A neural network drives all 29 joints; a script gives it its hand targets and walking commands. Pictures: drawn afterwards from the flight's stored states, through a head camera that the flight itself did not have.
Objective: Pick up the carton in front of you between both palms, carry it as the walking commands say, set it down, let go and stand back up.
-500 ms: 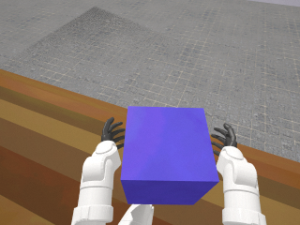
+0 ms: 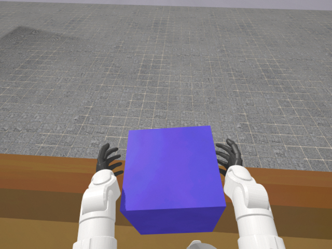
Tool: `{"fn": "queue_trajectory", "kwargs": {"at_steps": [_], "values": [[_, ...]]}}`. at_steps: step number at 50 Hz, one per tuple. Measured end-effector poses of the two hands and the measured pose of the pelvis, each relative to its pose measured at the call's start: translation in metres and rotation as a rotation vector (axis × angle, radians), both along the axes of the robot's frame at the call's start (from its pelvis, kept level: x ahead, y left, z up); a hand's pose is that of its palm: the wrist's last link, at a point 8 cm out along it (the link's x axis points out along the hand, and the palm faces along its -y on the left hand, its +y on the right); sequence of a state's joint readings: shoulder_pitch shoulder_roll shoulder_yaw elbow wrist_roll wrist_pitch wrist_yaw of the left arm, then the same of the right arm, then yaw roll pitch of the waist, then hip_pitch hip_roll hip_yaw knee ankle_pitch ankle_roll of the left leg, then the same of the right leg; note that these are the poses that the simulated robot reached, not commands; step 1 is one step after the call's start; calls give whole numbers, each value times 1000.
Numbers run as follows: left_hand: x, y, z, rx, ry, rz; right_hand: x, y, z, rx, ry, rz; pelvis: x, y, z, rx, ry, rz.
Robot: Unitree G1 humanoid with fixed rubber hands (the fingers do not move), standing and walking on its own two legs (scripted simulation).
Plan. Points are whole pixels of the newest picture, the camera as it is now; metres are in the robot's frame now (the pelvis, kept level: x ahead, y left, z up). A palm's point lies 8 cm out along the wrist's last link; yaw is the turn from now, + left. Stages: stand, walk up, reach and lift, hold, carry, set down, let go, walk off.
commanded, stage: carry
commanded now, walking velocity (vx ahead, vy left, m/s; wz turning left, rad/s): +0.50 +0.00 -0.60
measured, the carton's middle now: (173, 184) +0.31 -0.02 -0.04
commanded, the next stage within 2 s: none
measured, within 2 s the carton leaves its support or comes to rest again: neither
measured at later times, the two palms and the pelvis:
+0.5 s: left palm (142, 122) +0.73 +0.09 -0.21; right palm (208, 136) +0.63 -0.21 -0.21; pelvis +0.38 +0.02 -0.26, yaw -15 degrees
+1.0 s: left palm (168, 106) +1.05 -0.07 -0.38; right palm (216, 117) +0.93 -0.36 -0.39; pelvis +0.70 -0.09 -0.43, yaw -27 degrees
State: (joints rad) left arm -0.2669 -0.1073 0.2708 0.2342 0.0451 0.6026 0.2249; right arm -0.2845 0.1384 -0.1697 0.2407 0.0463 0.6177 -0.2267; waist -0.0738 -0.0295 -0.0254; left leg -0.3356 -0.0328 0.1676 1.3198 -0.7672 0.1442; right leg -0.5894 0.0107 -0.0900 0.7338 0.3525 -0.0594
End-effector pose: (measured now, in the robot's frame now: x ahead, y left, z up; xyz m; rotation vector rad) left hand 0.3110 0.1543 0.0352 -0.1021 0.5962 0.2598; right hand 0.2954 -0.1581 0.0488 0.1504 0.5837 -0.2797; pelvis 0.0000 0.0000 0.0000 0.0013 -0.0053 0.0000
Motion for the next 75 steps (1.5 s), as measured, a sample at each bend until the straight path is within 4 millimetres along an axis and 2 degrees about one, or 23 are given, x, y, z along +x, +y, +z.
{"fn": "queue_trajectory", "kwargs": {"at_steps": [3,5,9,13,16,18,20,22,27,32,36,38,40,42,45,47,54,57,60,63,69,72,75], "values": [[56,0,-19,-14,-88,22,67,-1,-24,-75,-72,33,57,-8,-48,23,-27,-42],[85,-1,-32,-36,-122,12,105,-6,-45,-146,-71,17,83,-7,-72,-31,-48,-76],[135,-3,-65,-64,-68,13,153,-8,-86,-110,17,-23,139,-6,-94,-61,-64,-105],[203,-14,-96,-67,-22,-43,207,-17,-114,-52,21,-68,195,2,-120,-37,-42,-149],[260,-26,-122,-31,-26,-110,249,-26,-142,-42,0,-119,246,13,-153,-62,-45,-146],[305,-34,-141,-33,-61,-154,278,-32,-163,-18,-37,-165,283,19,-186,-76,-45,-161],[353,-43,-167,17,-92,-198,300,-38,-189,-11,-66,-204,313,23,-220,-39,-28,-180],[387,-52,-197,51,-65,-228,314,-43,-215,-2,-51,-230,337,25,-242,-9,-24,-207],[441,-79,-270,-9,59,-289,343,-58,-280,34,58,-312,402,21,-275,6,-26,-280],[505,-105,-301,-27,39,-324,410,-82,-295,26,18,-339,468,1,-297,-3,-11,-326],[568,-140,-326,17,13,-374,460,-113,-317,-21,6,-355,525,-24,-320,11,-15,-365],[599,-161,-339,9,-4,-387,487,-133,-334,-27,-13,-373,557,-38,-340,15,-31,-399],[632,-180,-346,-48,-78,-373,520,-156,-355,-68,-58,-383,591,-54,-373,28,-39,-393],[656,-195,-356,-75,-122,-379,551,-175,-381,-121,-46,-394,614,-62,-396,-33,-37,-408],[688,-201,-377,-62,-116,-349,587,-182,-416,-110,32,-366,646,-75,-413,-51,-33,-430],[707,-206,-393,-69,-71,-344,607,-186,-430,-53,46,-362,666,-82,-420,-36,-24,-450],[782,-245,-432,-25,31,-404,683,-223,-448,-21,-7,-423,755,-100,-447,-3,-13,-466],[830,-261,-439,-21,-19,-424,724,-236,-461,-29,-34,-433,802,-112,-472,-21,-19,-438],[890,-282,-450,23,-133,-459,766,-247,-482,-38,-79,-440,848,-123,-515,-30,-20,-426],[933,-309,-478,61,-155,-493,801,-248,-507,-45,-90,-452,879,-132,-552,-11,3,-403],[977,-324,-558,-2,42,-439,860,-272,-562,-17,47,-477,940,-159,-581,13,-6,-357],[1004,-329,-582,3,78,-390,907,-286,-575,0,56,-429,973,-181,-592,8,3,-327],[1045,-340,-594,-12,42,-337,963,-302,-582,-28,23,-382,1007,-208,-608,17,13,-301]]}}
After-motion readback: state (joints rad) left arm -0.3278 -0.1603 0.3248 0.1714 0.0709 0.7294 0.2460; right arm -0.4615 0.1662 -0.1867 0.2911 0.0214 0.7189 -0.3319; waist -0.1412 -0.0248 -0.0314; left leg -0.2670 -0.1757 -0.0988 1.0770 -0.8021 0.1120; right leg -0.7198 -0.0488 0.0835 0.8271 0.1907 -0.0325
